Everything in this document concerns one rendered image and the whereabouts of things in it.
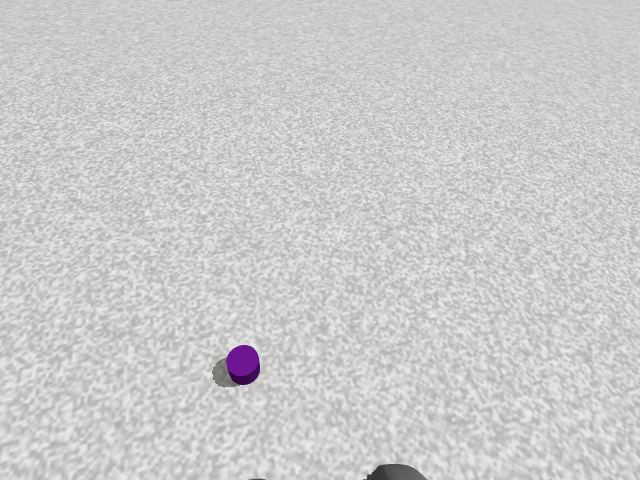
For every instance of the tin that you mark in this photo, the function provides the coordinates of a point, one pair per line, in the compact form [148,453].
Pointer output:
[243,364]

